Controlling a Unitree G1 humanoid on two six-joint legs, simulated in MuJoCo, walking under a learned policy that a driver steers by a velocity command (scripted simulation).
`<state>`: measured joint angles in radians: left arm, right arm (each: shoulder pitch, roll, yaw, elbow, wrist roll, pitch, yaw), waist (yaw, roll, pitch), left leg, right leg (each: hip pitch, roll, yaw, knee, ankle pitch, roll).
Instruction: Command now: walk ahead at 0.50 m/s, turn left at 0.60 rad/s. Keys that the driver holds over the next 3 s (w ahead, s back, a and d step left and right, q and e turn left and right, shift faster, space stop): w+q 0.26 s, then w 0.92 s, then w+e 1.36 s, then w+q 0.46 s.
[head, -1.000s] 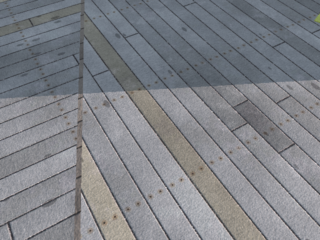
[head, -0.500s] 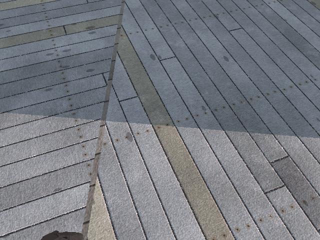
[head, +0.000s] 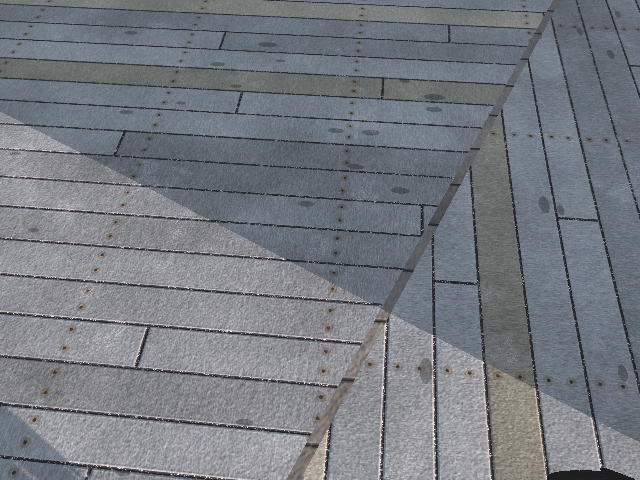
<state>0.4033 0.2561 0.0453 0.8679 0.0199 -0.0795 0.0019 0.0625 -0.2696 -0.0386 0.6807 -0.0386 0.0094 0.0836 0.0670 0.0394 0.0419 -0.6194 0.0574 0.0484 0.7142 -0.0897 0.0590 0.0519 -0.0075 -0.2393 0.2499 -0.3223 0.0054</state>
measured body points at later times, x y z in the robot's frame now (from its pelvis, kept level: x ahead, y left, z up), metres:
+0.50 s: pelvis +0.27 +0.05 +0.00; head +0.30 +0.07 +0.45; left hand +0.39 +0.32 -0.10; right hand +0.33 -0.22 -0.12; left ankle +0.16 +0.09 -0.74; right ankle +0.47 -0.06 -0.69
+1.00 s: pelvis +0.55 +0.08 +0.01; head +0.57 +0.08 +0.46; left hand +0.45 +0.32 -0.13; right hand +0.77 -0.10 -0.11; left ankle +0.65 +0.25 -0.69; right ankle +0.50 -0.02 -0.74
